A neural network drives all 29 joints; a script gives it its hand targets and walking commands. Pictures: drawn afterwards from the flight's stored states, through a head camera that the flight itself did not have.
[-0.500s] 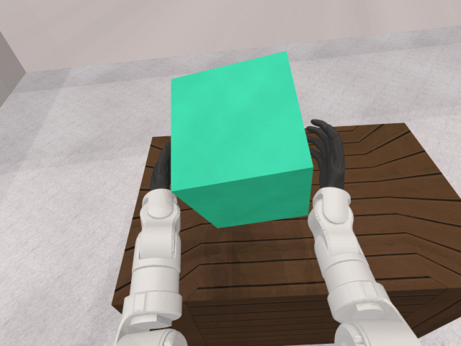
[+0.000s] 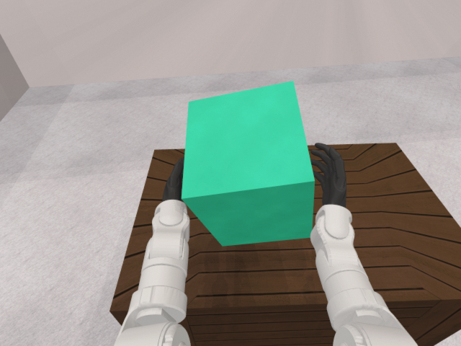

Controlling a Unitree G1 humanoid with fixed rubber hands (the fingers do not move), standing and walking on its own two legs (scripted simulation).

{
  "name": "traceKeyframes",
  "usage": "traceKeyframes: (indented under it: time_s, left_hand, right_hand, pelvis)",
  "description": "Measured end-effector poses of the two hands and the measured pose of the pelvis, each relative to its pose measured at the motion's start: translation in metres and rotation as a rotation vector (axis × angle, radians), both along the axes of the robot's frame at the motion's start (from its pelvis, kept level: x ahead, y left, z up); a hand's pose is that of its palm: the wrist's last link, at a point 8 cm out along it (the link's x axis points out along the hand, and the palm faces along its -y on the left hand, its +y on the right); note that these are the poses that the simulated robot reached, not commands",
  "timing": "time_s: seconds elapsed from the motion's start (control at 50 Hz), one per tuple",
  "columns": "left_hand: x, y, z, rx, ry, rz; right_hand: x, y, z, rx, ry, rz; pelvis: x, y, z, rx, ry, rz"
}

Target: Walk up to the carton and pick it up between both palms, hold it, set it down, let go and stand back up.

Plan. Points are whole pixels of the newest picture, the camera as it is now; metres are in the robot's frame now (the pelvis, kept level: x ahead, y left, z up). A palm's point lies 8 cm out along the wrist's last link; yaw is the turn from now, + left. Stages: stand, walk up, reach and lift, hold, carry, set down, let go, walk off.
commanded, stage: set down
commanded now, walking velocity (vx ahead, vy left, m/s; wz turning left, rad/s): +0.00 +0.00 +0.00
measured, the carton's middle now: (253, 173) +0.43 -0.05 +0.09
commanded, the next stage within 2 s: none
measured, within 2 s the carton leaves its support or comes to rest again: neither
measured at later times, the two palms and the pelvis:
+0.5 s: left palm (178, 194) +0.40 +0.11 +0.07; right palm (322, 187) +0.37 -0.17 +0.10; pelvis +0.03 +0.00 +0.00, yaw +0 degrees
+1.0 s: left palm (180, 200) +0.39 +0.10 +0.06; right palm (327, 204) +0.35 -0.18 +0.07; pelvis +0.01 +0.00 +0.00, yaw +0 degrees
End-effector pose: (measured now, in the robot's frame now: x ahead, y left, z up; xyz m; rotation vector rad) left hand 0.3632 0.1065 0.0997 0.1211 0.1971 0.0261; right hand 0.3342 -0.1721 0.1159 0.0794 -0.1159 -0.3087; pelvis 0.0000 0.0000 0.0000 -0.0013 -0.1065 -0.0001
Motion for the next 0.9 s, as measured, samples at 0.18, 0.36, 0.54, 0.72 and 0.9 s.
traceKeyframes:
  time_s: [0.18, 0.36, 0.54, 0.72, 0.9]
  left_hand:
    - [-0.002, -0.006, -0.054, -0.072, 0.187, -0.043]
    - [0.028, -0.003, -0.044, -0.04, 0.046, 0.004]
    - [0.034, 0.003, -0.047, -0.109, 0.069, -0.013]
    - [0.007, -0.001, -0.106, -0.017, 0.238, -0.021]
    - [0.036, -0.008, -0.023, -0.093, -0.058, 0.002]
  right_hand:
    - [-0.003, -0.009, -0.044, -0.012, 0.188, -0.008]
    - [0.023, 0.0, -0.036, -0.016, 0.087, -0.024]
    - [0.03, 0.005, -0.03, -0.037, 0.113, -0.026]
    - [0.004, 0.0, -0.099, -0.006, 0.307, -0.039]
    - [0.016, -0.004, -0.036, -0.015, 0.069, -0.061]
  pelvis:
    - [-0.005, -0.004, 0.0, 0.005, -0.018, 0.0]
    - [0.015, -0.001, 0.001, 0.002, 0.123, -0.001]
    - [0.027, 0.002, 0.001, -0.001, 0.07, -0.003]
    - [0.015, 0.002, 0.001, -0.004, 0.116, -0.006]
    - [0.019, 0.001, 0.0, -0.006, 0.174, -0.003]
